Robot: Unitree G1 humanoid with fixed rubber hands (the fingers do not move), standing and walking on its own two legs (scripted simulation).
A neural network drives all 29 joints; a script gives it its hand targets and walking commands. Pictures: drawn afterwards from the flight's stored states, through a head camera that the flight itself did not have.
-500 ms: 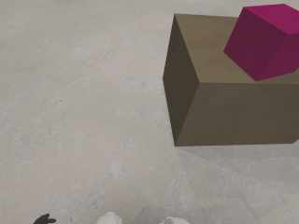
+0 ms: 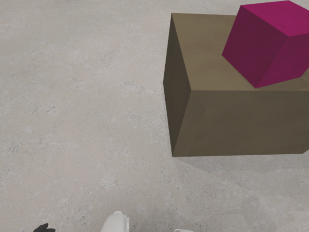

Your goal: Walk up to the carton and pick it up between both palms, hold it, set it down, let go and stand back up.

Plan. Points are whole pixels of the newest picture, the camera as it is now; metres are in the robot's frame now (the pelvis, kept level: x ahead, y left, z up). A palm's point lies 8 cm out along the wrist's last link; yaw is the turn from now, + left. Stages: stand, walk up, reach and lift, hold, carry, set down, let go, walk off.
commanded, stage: walk up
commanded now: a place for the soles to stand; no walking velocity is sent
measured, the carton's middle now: (272, 43) +0.88 -0.54 +0.04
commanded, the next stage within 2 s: none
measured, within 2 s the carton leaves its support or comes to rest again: neither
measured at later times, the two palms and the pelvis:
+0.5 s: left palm out of the picture +0.14 +0.22 -0.11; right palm out of the picture +0.09 -0.43 -0.09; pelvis +0.04 -0.09 -0.02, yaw -1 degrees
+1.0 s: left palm (92, 213) +0.20 +0.17 -0.10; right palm out of the picture +0.10 -0.50 -0.07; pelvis +0.09 -0.15 +0.00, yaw -2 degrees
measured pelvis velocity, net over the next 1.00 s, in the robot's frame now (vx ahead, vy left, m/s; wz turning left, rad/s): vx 0.09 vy -0.15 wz -0.03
